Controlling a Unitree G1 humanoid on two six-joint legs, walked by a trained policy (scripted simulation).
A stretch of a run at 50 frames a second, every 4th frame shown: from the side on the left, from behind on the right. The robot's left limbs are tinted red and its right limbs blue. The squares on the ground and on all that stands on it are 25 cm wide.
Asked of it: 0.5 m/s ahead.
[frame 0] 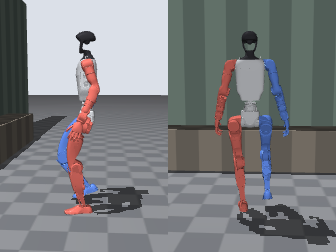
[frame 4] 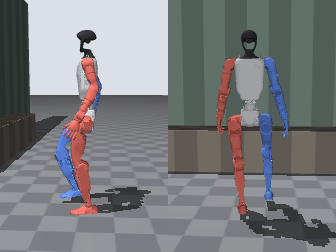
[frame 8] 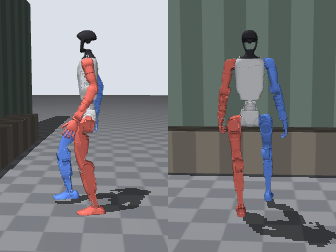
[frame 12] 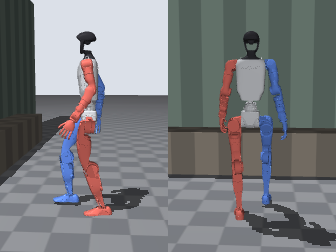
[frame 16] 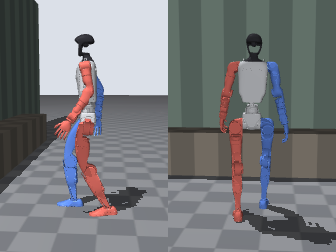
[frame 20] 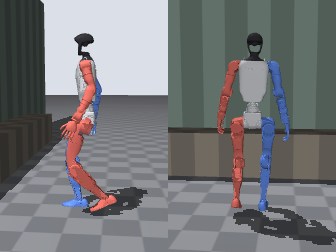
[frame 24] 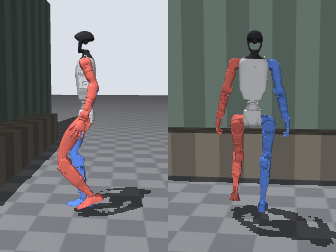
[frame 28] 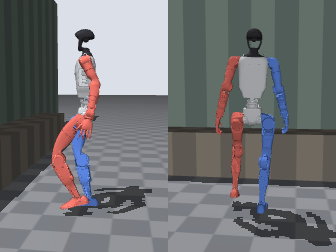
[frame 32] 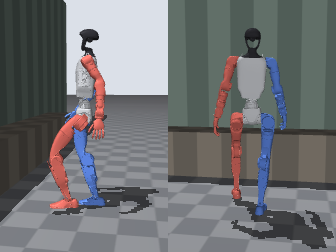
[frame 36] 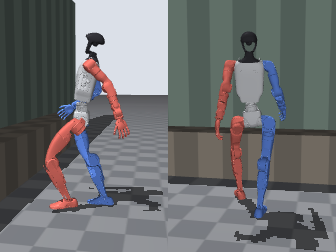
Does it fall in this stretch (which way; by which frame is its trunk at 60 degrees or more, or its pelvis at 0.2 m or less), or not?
no
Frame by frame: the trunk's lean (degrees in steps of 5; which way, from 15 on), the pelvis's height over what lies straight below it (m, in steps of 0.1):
0: 0, 0.8
4: 0, 0.8
8: 0, 0.8
12: 5, 0.8
16: 5, 0.8
20: 5, 0.8
24: 5, 0.8
28: 0, 0.8
32: 5, 0.8
36: 15 backward, 0.7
